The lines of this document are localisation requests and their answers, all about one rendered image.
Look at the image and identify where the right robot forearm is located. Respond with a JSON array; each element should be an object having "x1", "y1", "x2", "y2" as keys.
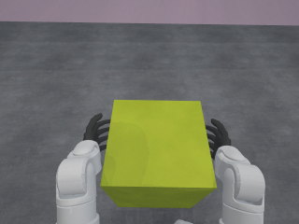
[{"x1": 214, "y1": 146, "x2": 265, "y2": 224}]

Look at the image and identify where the left robot forearm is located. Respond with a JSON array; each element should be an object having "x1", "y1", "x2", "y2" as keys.
[{"x1": 55, "y1": 140, "x2": 102, "y2": 224}]

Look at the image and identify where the carton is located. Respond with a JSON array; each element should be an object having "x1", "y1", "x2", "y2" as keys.
[{"x1": 100, "y1": 100, "x2": 217, "y2": 208}]

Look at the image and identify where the robot right hand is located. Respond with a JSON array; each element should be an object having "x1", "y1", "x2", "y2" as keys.
[{"x1": 205, "y1": 119, "x2": 231, "y2": 160}]

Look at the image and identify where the robot left hand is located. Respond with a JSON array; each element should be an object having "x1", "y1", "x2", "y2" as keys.
[{"x1": 82, "y1": 113, "x2": 111, "y2": 152}]

